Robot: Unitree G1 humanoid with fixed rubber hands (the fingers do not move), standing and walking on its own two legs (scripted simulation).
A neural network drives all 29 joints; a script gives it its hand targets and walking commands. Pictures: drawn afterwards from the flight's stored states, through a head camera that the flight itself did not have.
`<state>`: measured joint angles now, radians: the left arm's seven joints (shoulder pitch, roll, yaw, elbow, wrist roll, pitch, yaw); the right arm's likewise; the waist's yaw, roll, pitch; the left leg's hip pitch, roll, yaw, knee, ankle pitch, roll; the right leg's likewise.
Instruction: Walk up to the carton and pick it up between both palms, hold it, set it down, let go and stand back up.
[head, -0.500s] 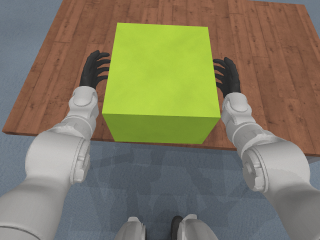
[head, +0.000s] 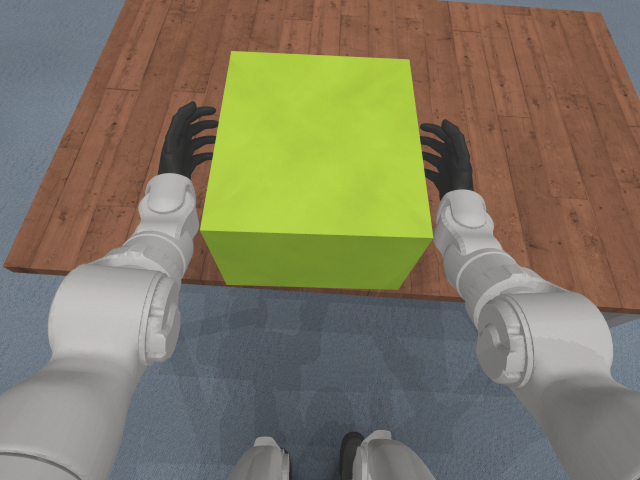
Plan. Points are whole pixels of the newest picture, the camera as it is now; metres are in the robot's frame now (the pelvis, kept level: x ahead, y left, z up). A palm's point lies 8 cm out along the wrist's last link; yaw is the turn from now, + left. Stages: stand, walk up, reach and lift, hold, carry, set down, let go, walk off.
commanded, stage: reach and lift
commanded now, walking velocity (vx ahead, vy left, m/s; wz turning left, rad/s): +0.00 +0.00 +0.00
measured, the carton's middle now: (316, 173) +0.51 +0.01 -0.01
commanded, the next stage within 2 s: none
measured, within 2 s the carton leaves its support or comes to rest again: leaves its support in 1.60 s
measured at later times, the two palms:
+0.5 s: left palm (178, 180) +0.45 +0.19 +0.05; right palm (454, 199) +0.43 -0.16 +0.04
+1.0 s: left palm (178, 180) +0.45 +0.19 +0.05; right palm (454, 200) +0.43 -0.16 +0.04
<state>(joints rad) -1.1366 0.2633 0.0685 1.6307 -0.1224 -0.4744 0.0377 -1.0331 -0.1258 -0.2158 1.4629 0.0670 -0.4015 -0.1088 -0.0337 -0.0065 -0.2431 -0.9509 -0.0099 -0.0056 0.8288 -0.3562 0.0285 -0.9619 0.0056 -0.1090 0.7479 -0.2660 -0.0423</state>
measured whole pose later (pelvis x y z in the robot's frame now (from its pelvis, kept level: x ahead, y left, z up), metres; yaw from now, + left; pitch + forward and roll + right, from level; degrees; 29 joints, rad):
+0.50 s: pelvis +0.02 +0.01 +0.03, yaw +0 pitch +21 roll -2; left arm -0.92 0.14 0.50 1.41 0.25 -0.52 0.01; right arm -0.79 0.00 -0.69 1.17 -0.46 -0.48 -0.04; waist -0.01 0.02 -0.12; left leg -0.67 -0.02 0.00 0.58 -0.28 0.05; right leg -0.67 0.01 -0.10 0.48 -0.19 -0.02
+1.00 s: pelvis +0.03 +0.01 +0.04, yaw +0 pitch +22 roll -2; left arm -0.89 0.11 0.47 1.34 0.27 -0.49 0.03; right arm -0.75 -0.02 -0.67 1.18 -0.42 -0.50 -0.03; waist 0.00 0.01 -0.14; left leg -0.66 -0.01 0.02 0.55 -0.27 0.05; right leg -0.65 0.01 -0.11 0.43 -0.16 -0.02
